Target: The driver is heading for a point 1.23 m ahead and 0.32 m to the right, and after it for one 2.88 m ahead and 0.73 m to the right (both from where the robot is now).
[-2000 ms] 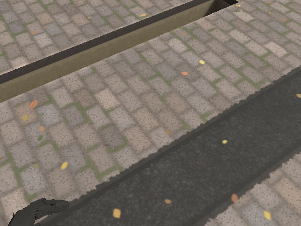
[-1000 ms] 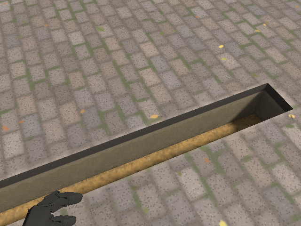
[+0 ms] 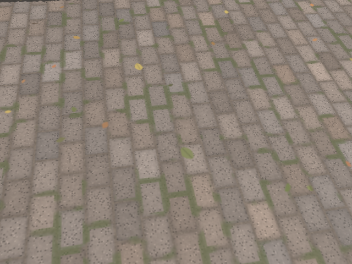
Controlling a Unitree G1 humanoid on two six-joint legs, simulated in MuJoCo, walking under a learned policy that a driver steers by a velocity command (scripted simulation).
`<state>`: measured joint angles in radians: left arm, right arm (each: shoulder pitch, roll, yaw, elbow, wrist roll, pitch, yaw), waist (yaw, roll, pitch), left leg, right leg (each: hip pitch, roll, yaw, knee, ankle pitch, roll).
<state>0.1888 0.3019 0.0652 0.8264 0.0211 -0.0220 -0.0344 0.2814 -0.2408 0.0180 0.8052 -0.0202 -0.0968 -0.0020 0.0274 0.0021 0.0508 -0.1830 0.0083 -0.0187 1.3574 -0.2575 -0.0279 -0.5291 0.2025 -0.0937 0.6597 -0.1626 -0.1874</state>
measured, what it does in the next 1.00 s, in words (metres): walks ahead, turning right: left foot, then right foot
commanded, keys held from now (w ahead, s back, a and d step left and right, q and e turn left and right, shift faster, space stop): w+e+shift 0.74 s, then w+shift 0.16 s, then w+q+shift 0.10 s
